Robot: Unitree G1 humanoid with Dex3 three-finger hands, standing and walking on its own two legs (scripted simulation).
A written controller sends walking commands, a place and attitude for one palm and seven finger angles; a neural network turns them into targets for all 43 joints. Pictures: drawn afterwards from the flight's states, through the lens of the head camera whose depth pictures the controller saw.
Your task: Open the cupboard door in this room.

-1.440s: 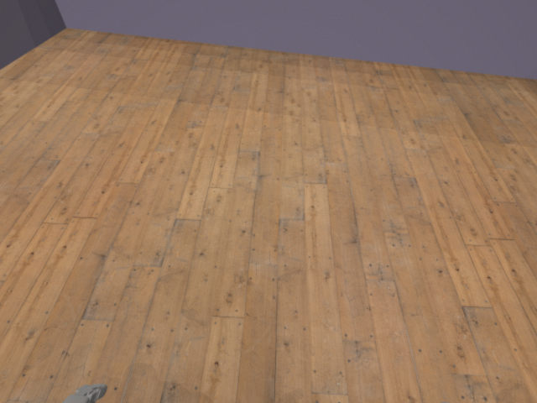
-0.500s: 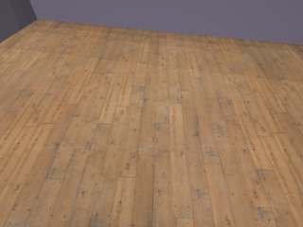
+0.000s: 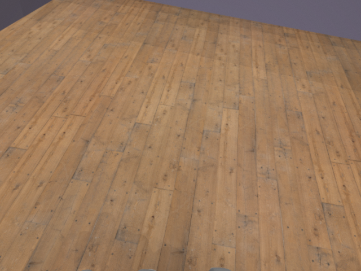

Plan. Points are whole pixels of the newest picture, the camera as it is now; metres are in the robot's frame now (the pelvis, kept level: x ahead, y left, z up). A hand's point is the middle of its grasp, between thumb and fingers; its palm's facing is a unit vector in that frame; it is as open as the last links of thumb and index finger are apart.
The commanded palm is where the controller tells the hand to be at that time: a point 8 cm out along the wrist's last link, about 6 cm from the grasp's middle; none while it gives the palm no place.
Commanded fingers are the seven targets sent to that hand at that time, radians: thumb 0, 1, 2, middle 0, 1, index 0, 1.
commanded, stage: turn or walk to find it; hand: left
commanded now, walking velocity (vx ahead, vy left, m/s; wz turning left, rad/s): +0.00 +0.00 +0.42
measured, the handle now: out of the picture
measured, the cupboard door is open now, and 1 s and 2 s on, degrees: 0 0 0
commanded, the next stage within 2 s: none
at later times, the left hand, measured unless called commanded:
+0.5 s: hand out of the picture -0.05 +0.19 -0.17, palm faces +0.28 -0.93 -0.24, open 7.3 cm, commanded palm none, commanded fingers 0.00 0.90 0.90 -0.20 -0.30 -0.20 -0.30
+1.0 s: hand out of the picture -0.06 +0.20 -0.15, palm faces +0.45 -0.85 -0.28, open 7.3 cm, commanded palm none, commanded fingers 0.00 0.90 0.90 -0.20 -0.30 -0.20 -0.30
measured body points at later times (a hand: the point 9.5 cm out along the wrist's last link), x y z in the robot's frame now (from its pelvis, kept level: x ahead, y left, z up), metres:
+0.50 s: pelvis -0.03 -0.01 +0.00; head +0.00 +0.00 +0.45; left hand -0.07 +0.24 -0.15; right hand +0.11 -0.26 -0.14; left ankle -0.08 +0.10 -0.71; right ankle -0.03 -0.14 -0.73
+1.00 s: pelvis -0.06 -0.03 +0.00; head -0.02 -0.03 +0.44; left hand -0.09 +0.24 -0.13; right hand +0.11 -0.22 -0.16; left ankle -0.08 +0.09 -0.72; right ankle -0.01 -0.13 -0.74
